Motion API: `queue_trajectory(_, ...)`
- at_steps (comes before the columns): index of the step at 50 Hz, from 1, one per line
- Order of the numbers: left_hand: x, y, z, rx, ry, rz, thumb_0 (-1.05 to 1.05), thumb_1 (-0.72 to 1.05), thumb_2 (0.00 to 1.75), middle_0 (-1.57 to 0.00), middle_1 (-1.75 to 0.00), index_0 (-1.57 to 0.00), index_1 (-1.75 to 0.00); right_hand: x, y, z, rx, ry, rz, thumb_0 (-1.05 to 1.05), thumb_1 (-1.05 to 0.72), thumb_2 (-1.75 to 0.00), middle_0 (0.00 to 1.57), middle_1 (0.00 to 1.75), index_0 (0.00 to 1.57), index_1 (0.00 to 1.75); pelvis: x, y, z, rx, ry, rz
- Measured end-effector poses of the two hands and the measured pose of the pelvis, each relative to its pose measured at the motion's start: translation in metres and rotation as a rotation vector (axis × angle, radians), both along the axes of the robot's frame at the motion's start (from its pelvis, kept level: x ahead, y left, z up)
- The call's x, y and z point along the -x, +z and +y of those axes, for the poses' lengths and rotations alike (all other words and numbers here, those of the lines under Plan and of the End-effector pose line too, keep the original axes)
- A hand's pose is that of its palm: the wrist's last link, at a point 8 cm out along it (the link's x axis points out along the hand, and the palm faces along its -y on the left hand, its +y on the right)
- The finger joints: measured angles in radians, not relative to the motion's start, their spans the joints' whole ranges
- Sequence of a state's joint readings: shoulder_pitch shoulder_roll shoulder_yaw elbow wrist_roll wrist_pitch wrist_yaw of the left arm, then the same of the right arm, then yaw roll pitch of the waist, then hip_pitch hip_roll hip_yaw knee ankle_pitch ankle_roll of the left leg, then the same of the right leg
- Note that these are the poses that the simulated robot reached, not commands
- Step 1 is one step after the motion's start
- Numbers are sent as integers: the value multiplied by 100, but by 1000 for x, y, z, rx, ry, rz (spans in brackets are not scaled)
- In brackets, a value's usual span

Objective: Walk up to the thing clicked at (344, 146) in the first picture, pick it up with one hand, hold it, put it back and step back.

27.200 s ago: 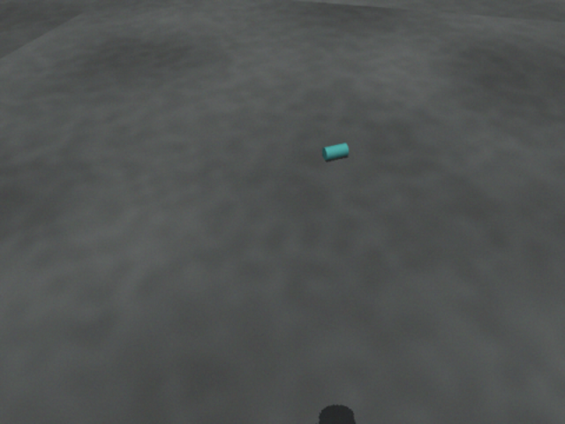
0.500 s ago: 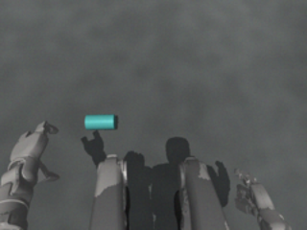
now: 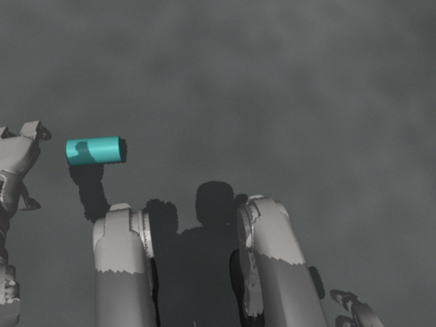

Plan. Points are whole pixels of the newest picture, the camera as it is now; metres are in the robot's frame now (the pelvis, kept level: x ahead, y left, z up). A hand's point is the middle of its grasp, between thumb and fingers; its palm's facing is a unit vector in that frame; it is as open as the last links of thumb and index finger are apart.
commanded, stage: rise first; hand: left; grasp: from above
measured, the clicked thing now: (96, 150) +0.51 +0.28 -0.34
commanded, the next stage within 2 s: none
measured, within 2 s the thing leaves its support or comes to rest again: neither
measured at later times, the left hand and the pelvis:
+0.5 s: hand (41, 166) +0.42 +0.34 -0.19, palm faces -0.46 -0.05 -0.88, open 14.2 cm; pelvis +0.01 +0.00 -0.04, yaw -2 degrees
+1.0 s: hand (51, 162) +0.44 +0.33 -0.22, palm faces -0.46 -0.06 -0.88, open 14.1 cm; pelvis +0.02 +0.00 -0.05, yaw -3 degrees
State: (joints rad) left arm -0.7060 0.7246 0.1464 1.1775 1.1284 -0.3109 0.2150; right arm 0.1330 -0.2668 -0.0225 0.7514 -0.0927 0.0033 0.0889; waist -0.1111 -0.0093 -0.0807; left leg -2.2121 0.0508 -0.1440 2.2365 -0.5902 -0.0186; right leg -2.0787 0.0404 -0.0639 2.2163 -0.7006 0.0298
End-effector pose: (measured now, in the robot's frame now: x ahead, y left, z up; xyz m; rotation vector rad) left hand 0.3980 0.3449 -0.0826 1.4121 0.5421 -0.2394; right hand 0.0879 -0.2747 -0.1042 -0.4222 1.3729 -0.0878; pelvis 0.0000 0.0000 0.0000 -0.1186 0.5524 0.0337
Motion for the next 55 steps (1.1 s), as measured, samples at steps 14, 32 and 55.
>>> queue_trajectory(14, -22, -33, 0, -58, -78, -8, 0, -53, 101, -8, -98, -8, -98, -11, -24, 5, 4, 42, 22, 1, -91, -90, 20, 30, 20, 30, -6, -25, 1, 12, -15, -2)
queue_trajectory(32, -37, -61, -6, -75, -84, -22, 0, -53, 99, -8, -101, -9, -100, -7, -40, 2, 10, 52, 58, 0, -92, -90, 20, 30, 20, 30, -11, -43, -1, 15, -36, -5)
queue_trajectory(55, -51, -77, -11, -66, -83, -23, 0, -54, 99, -7, -103, -9, -102, -3, -45, 3, 11, 55, 91, 0, -92, -90, 20, 30, 20, 30, -16, -50, 0, 24, -45, 1)
